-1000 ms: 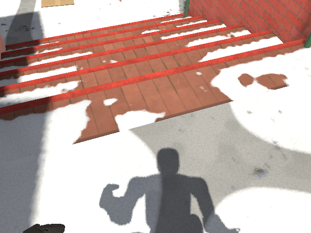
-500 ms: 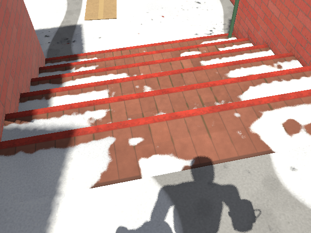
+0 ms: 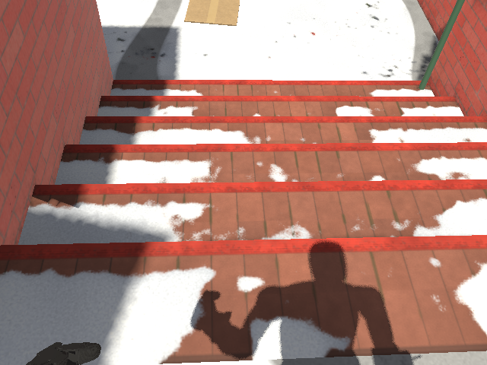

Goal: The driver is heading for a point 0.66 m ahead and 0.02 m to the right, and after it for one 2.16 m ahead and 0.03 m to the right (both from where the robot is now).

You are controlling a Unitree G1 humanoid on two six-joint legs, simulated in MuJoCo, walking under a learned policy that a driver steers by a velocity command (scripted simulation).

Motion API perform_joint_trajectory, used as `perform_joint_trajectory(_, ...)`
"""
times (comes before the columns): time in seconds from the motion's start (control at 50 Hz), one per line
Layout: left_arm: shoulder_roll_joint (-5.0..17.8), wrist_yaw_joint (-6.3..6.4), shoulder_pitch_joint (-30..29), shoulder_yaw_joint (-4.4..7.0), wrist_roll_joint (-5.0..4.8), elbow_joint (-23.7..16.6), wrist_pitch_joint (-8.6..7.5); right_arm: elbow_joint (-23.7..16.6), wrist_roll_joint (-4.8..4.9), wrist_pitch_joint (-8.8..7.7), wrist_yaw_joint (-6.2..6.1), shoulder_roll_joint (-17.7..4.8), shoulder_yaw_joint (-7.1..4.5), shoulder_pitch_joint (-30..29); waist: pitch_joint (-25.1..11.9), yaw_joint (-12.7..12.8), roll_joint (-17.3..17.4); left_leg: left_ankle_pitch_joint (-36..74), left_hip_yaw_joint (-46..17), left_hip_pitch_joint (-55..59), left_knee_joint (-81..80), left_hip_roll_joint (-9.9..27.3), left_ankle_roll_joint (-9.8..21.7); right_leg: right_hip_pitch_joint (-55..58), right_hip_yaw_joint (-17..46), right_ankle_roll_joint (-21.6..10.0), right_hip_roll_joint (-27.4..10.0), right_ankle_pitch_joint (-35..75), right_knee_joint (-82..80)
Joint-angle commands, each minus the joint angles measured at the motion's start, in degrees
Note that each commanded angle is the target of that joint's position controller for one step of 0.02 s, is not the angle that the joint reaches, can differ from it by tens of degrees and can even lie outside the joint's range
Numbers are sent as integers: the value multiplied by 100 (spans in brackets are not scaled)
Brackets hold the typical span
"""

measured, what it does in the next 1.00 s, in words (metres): walks ahead: right foot, then left foot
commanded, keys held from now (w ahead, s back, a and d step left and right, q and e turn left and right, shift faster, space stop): w+q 0.10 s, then w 0.60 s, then no key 0.30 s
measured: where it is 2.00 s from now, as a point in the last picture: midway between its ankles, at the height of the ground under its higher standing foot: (221, 325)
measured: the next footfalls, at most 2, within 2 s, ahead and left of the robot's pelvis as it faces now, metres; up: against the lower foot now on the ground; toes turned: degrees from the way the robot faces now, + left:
right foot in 0.18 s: +0.27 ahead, -0.15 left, +0.00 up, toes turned +7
left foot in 0.66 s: +0.53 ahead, +0.13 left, +0.00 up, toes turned +12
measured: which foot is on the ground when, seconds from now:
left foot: down 0.00-0.18, up 0.20-0.64, down 0.66-1.00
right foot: up 0.00-0.16, down 0.18-0.70, up 0.72-1.00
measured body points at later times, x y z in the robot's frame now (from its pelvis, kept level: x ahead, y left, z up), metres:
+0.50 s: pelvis +0.29 -0.05 +0.00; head +0.30 -0.04 +0.45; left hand +0.22 +0.18 -0.14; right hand +0.52 -0.22 -0.10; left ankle +0.42 +0.12 -0.70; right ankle +0.23 -0.15 -0.75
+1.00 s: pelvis +0.52 +0.03 -0.01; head +0.55 +0.04 +0.44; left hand +0.63 +0.29 -0.13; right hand +0.62 -0.22 -0.14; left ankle +0.49 +0.12 -0.75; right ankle +0.66 -0.08 -0.72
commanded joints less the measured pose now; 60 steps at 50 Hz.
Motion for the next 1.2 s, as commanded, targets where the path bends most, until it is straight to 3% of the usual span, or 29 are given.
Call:
perform_joint_trajectory(0.02, 314, -68, -674, 54, -67, -489, -123, -299, 47, -40, -84, -1031, -286, 82, -151, -66, 676, 921, -1000, -341, -503, 1188, 737, 738, -229, 34, 373, 686, -823)
perform_joint_trajectory(0.08, 459, -151, -849, 108, -95, -556, -196, -223, 74, 31, -112, -977, -285, 275, -149, -86, 695, 772, -1466, 141, -76, 1334, 673, 888, -85, -88, 477, 447, -1301)
perform_joint_trajectory(0.1, -149, -201, -316, -266, 494, -344, 12, 47, -909, -211, 384, -696, -57, 433, -99, 166, 931, 1085, -1668, 300, -141, 1675, 869, 762, 7, -112, 190, 454, -821)
perform_joint_trajectory(0.14, 478, -167, -229, -134, 329, -362, 153, 4, -561, -406, 606, -848, -160, 59, -66, 439, 527, 1942, -1595, 481, 234, 1716, 627, 1173, -245, -373, 142, -14, -1126)
perform_joint_trajectory(0.18, 919, -88, 762, -1, 103, -64, 1, 132, -536, -477, 661, -726, -97, 160, -905, 773, 107, 2902, -1134, -114, 1601, 902, 162, 3430, -382, -957, 219, 426, -1041)
perform_joint_trajectory(0.2, 1142, -121, 1697, 4, 142, 137, -82, 106, -671, -546, 578, -117, 90, 1109, -2374, 614, -1133, 967, -715, -1494, 3289, -52, -279, 6012, 1256, -2331, -839, 886, -1022)
perform_joint_trajectory(0.22, 884, -135, 2457, -92, 244, 314, -61, 145, -683, -590, 649, -77, 155, 1044, -2465, 1059, -1477, -2272, -370, -3456, 4988, -558, -514, 7134, 3239, -2897, -1656, -447, -1850)
perform_joint_trajectory(0.24, 707, -128, 2524, -79, 273, 476, -117, -58, -576, -556, 598, -450, 30, -56, -930, 1271, -501, -1899, -276, -4492, 5782, -43, -368, 6014, 3153, -2257, -1607, -1748, -2366)
perform_joint_trajectory(0.26, 558, -124, 1967, -123, 215, 453, -126, -46, -507, -518, 417, -477, 11, -310, -210, 962, -191, -1185, -161, -4426, 5821, 378, -293, 4788, 2563, -1991, -1510, -2129, -2592)
perform_joint_trajectory(0.32, -207, 3, 1272, -355, 196, 406, -116, -71, -742, -376, 270, -178, 163, -526, -379, 481, -217, -397, -65, -3170, 4750, 1020, -256, 3454, 1409, -1888, -1136, -554, -3205)
perform_joint_trajectory(0.36, 4, 27, 1185, -255, 210, 422, -189, -150, -653, -306, 297, -87, 177, -785, -345, 444, -164, -435, 173, -3086, 4014, 1064, -404, 3343, 779, -1866, -891, -179, -3400)
perform_joint_trajectory(0.44, 366, -211, 1565, -92, 327, 678, -230, -234, -553, -189, 433, 184, 319, -1251, -101, 592, 4, 896, 773, -2483, 2346, 1073, -490, 2715, -117, -1889, -664, 953, -3490)
perform_joint_trajectory(0.5, 407, -378, 1876, -63, 304, 908, -235, -396, -521, -97, 464, -26, 275, -1627, 16, 627, -164, 1446, 708, -2388, 1839, 957, -295, 2889, -122, -1877, -791, 1176, -3280)
perform_joint_trajectory(0.6, 528, -348, 2343, -24, 293, 1267, -166, -613, -452, -108, 332, -228, 170, -2326, 74, 750, -241, 1061, 818, -2507, 1147, 771, -44, 4223, -120, -1624, -1032, 1724, -2885)
perform_joint_trajectory(0.66, 809, -337, 2265, 58, 316, 1344, -128, -476, -276, -210, 267, -625, -22, -1710, -408, 270, -192, 1423, 1191, -277, 965, 362, 401, 3639, -631, -1171, -612, 3821, -1822)
perform_joint_trajectory(0.68, 532, -322, 2459, -17, 373, 1260, -161, -221, -258, -280, 229, -959, -126, -713, -1413, 103, 276, 2535, 590, 1810, 1532, 850, 1017, 2599, -918, -778, -139, 3063, -462)
perform_joint_trajectory(0.7, -85, -401, 3001, -279, 507, 1144, -221, 92, -251, -239, 181, -1043, -132, 821, -2881, -272, 1373, 2062, -2054, 4533, 731, 2528, 2303, 621, -814, -338, 714, -492, 1402)
perform_joint_trajectory(0.72, 159, -508, 2113, -161, 291, 1127, -181, 468, -436, -244, 107, -833, -140, 1671, -2326, -732, 918, 1656, -2893, 4222, -88, 2780, 1948, -237, -240, -450, 887, -2982, 2553)
perform_joint_trajectory(0.74, 206, -465, 1331, -102, 161, 909, -161, 525, -428, -358, 69, -988, -242, 1176, -883, -540, 720, 1331, -2070, 2809, -287, 2605, 1390, -682, 15, -622, 418, -2723, 3021)
perform_joint_trajectory(0.76, 381, -331, 1176, -54, 249, 921, -149, 425, -312, -384, 24, -777, -206, 398, -404, -171, 655, 1961, -1355, 1635, -423, 2396, 1235, -401, -107, -645, 70, -2467, 2866)
perform_joint_trajectory(0.78, 355, -240, 1324, -70, 388, 915, -125, 344, -223, -372, 9, -470, -92, -95, -635, 231, 620, 3154, -903, 1040, -472, 2267, 1244, 123, -136, -634, -116, -2420, 2577)
perform_joint_trajectory(0.82, -83, -234, 1324, -220, 431, 915, -27, 137, -245, -410, 48, -117, 11, -714, -684, 653, 442, 4419, -278, 140, -644, 2075, 1126, 848, -253, -382, -306, -2466, 1957)
perform_joint_trajectory(0.88, -83, -414, 1645, -200, 165, 1161, 81, -44, -307, -513, 222, -615, -129, -1217, -692, 943, 433, 4624, 772, -1103, -577, 1424, 765, 1883, -799, 31, -89, -1040, 705)
perform_joint_trajectory(1.0, 166, -477, 1569, -126, 252, 1313, 11, 235, -308, -346, 621, -604, -94, -965, -653, 934, 375, 3380, 467, -1396, 367, 1483, 602, 2759, -702, -90, 31, 466, -367)
perform_joint_trajectory(1.04, 521, -399, 1086, -38, 30, 1102, -131, 246, -99, -246, 675, -313, 8, -725, -726, 707, -102, 2236, 482, -1026, 800, 1052, 77, 2910, -555, -501, -144, 2297, -1103)
perform_joint_trajectory(1.06, 609, -457, 266, -126, -210, 805, -181, 453, -32, -224, 640, -111, 27, 390, -1211, -58, -558, 949, 632, -653, 888, 749, -431, 3238, 146, -1174, -729, 3016, -1372)
perform_joint_trajectory(1.08, 422, -536, 27, -187, -194, 724, -157, 612, -34, -177, 544, -335, -26, 776, -1254, -160, -467, 145, 738, -437, 923, 667, -586, 3111, 189, -1399, -784, 2544, -1272)
perform_joint_trajectory(1.12, 468, -640, -3, -127, -120, 846, -77, 475, -120, -77, 462, -569, -86, 188, -682, 38, -209, 8, 798, -361, 609, 646, -471, 2279, -79, -905, -368, 444, -1450)
perform_joint_trajectory(1.2, 436, -596, 162, -65, -63, 965, -3, 431, -101, -76, 489, -399, -52, -189, -617, 279, -7, 292, 757, -432, 363, 672, -350, 2578, -323, -760, -132, 361, -1342)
